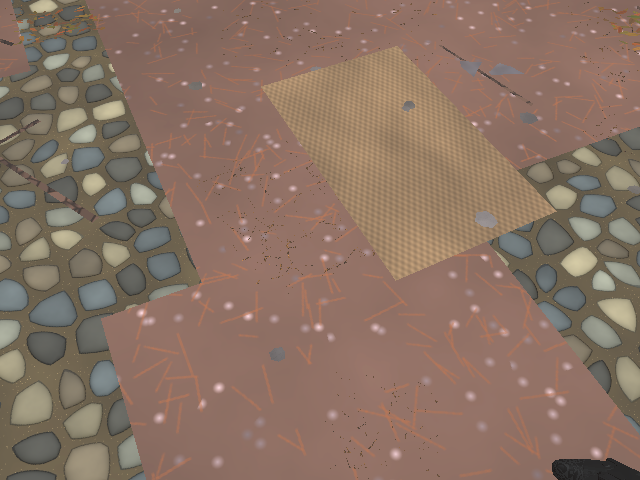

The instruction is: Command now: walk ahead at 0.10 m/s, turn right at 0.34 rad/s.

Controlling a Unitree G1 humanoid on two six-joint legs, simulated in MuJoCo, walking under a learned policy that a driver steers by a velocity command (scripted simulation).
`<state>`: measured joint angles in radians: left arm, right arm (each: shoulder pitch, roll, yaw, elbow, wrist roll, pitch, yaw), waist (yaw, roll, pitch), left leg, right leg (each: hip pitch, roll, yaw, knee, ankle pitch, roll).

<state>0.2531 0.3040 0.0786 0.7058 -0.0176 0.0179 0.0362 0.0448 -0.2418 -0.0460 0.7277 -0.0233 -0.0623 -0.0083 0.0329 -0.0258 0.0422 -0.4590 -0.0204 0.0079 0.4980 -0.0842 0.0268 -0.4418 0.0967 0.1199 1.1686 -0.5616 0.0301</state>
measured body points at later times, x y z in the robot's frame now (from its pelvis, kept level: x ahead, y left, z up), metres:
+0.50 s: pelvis +0.04 +0.01 +0.01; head +0.07 +0.02 +0.46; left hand +0.14 +0.31 -0.10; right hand +0.23 -0.24 -0.09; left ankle +0.04 +0.12 -0.70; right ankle +0.05 -0.14 -0.73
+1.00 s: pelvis +0.05 +0.03 +0.01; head +0.08 +0.05 +0.46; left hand +0.07 +0.35 -0.09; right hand +0.32 -0.15 -0.07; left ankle +0.04 +0.12 -0.73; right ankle +0.13 -0.09 -0.71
